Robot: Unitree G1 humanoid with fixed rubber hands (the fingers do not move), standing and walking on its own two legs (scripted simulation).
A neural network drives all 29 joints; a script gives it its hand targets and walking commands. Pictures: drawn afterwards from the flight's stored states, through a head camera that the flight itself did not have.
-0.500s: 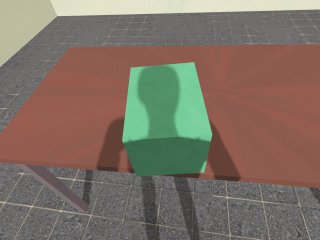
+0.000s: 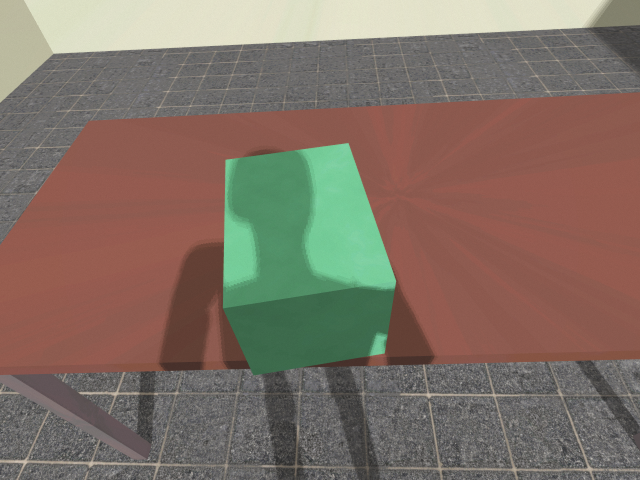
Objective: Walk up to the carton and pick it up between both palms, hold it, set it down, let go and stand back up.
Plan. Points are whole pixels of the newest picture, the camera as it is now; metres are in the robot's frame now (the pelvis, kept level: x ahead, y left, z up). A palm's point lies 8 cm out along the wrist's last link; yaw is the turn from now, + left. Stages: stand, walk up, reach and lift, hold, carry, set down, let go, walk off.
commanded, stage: walk up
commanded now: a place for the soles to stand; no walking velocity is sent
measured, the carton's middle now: (303, 254) +0.43 +0.05 +0.03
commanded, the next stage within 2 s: reach and lift in 0.60 s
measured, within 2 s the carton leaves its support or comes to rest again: neither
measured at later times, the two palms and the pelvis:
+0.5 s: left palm out of the picture +0.04 +0.22 -0.14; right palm out of the picture +0.01 -0.25 -0.16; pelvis +0.00 -0.01 +0.00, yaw -2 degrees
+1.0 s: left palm out of the picture +0.11 +0.21 -0.11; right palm out of the picture +0.14 -0.23 -0.12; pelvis -0.04 -0.03 -0.03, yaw +6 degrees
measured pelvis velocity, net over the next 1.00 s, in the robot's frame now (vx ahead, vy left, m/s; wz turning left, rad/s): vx -0.04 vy -0.03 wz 0.10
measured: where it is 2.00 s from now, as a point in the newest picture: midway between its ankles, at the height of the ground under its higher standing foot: outside the picture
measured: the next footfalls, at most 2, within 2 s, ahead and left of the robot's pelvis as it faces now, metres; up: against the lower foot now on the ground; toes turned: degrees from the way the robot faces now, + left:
none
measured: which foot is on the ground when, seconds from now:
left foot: down 0.00-1.00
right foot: down 0.00-1.00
